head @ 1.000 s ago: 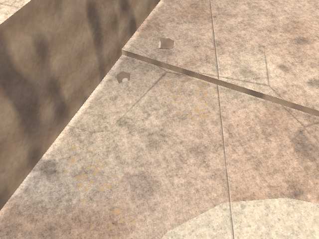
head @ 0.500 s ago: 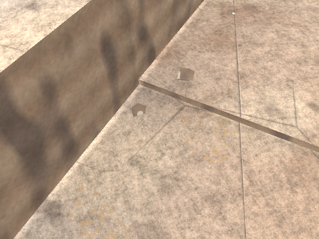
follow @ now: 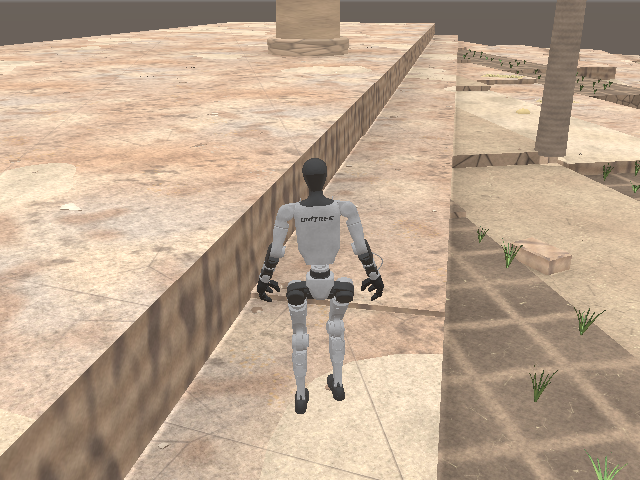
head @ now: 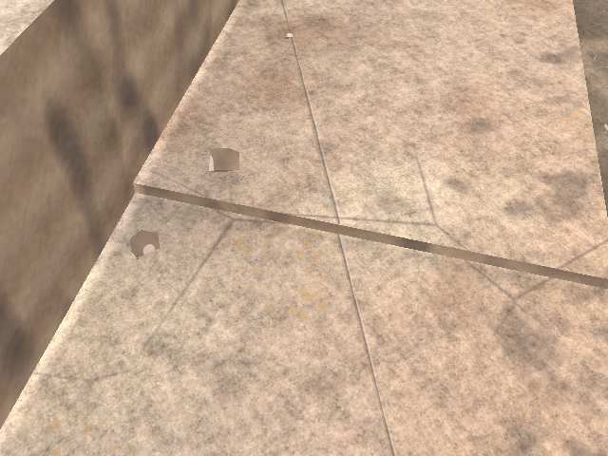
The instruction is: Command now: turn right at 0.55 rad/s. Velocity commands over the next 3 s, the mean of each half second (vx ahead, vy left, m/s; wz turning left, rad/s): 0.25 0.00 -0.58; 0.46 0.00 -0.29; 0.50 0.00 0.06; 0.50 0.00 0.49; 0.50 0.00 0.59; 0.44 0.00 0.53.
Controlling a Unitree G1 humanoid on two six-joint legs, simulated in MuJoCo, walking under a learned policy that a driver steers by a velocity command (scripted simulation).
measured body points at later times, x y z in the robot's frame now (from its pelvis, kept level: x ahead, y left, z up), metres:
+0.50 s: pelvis +0.08 -0.07 -0.01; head +0.09 -0.09 +0.44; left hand +0.32 +0.13 -0.09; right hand +0.00 -0.35 -0.15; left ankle +0.02 +0.09 -0.69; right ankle +0.04 -0.13 -0.74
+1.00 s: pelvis +0.34 -0.15 -0.02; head +0.37 -0.16 +0.43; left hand +0.46 +0.09 -0.16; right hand +0.35 -0.45 -0.12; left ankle +0.44 -0.13 -0.74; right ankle +0.14 -0.18 -0.65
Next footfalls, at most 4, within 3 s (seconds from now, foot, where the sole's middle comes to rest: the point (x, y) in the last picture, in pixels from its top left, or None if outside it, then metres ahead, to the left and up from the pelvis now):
0.42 right None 0.08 -0.14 -0.78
0.90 left None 0.48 -0.14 -0.78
1.42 right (491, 387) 0.65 -0.45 -0.78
1.96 left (423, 286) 0.93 -0.32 -0.78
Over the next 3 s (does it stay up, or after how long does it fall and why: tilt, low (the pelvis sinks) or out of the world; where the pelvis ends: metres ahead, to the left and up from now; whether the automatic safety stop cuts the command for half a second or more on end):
stays up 1.33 -0.27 0.02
